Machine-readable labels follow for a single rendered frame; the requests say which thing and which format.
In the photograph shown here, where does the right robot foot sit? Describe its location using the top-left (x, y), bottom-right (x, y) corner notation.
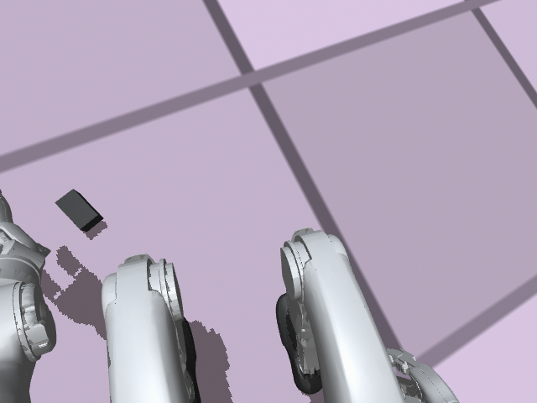
top-left (276, 293), bottom-right (322, 395)

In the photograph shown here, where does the small box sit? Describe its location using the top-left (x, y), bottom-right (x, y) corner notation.
top-left (55, 189), bottom-right (103, 232)

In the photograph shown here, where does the right robot hand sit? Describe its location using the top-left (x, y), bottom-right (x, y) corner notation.
top-left (386, 348), bottom-right (460, 403)

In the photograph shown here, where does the left robot foot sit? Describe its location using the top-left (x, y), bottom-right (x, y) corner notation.
top-left (181, 318), bottom-right (201, 403)

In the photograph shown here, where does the left robot hand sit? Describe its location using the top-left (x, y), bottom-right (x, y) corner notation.
top-left (0, 190), bottom-right (51, 257)

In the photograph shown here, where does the left robot arm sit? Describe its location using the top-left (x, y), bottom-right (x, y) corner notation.
top-left (0, 222), bottom-right (56, 403)

